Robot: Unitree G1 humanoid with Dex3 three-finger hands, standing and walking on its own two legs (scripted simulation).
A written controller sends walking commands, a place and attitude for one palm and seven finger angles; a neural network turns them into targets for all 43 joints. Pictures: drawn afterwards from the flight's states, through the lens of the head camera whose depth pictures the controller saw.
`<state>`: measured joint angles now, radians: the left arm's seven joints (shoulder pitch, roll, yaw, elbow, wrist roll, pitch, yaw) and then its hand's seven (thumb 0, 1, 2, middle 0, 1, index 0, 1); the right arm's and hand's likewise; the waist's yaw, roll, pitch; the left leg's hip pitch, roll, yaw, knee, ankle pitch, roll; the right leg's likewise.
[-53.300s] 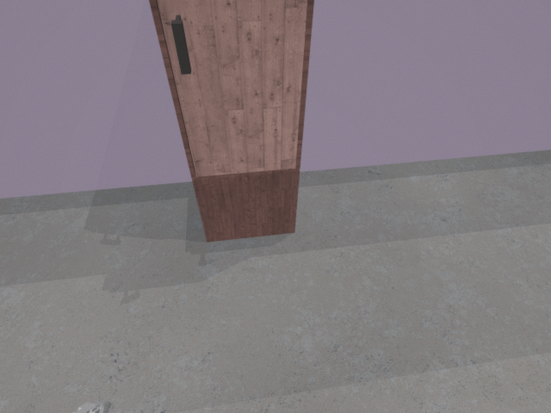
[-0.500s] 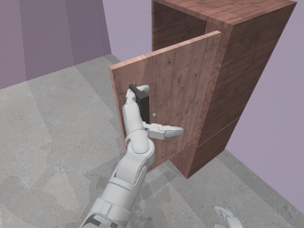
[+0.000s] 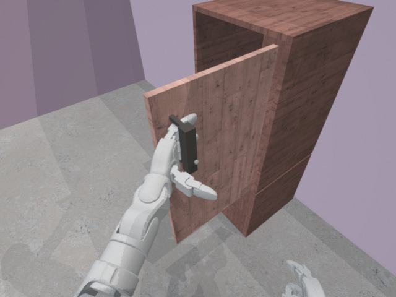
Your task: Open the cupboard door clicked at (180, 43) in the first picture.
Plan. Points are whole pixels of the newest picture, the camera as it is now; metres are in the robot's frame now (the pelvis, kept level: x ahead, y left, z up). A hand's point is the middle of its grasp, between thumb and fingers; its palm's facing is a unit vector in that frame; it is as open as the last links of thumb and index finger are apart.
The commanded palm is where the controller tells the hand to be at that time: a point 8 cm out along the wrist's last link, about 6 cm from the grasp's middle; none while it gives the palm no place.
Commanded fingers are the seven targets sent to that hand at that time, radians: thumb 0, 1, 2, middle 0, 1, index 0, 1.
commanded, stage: slide the hand sideways off the handle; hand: left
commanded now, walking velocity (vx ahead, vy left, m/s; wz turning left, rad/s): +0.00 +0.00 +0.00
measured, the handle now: (182, 144) +0.39 +0.06 +0.13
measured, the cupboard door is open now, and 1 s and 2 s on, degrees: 91 91 91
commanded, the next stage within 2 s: draw the hand back to the body in 0.90 s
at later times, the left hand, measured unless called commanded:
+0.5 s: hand (172, 182) +0.29 +0.07 +0.13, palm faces -0.12 -0.99 -0.01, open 16.1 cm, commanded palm +0.26 +0.13 +0.13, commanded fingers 0.00 -0.50 0.30 -0.15 -0.30 -0.15 -0.30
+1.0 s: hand (143, 199) +0.25 +0.12 +0.13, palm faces -0.07 -1.00 -0.03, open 16.3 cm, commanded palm +0.23 +0.17 +0.13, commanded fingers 0.00 -0.50 0.30 -0.15 -0.30 -0.15 -0.30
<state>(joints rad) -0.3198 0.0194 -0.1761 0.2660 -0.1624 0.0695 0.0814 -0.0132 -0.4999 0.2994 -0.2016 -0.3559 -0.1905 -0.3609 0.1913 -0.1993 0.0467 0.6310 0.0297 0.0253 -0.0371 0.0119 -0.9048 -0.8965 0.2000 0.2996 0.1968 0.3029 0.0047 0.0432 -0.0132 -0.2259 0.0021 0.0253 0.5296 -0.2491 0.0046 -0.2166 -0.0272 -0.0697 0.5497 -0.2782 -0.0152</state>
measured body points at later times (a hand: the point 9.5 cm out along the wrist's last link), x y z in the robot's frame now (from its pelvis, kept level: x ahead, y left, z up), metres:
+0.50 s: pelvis +0.03 -0.02 +0.00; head +0.00 -0.04 +0.45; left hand +0.29 +0.12 +0.13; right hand +0.22 -0.23 -0.07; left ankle +0.03 +0.12 -0.73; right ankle +0.01 -0.11 -0.73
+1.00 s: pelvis +0.03 -0.02 +0.00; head +0.01 -0.04 +0.45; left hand +0.25 +0.17 +0.13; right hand +0.22 -0.23 -0.08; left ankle +0.03 +0.12 -0.73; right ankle +0.01 -0.11 -0.73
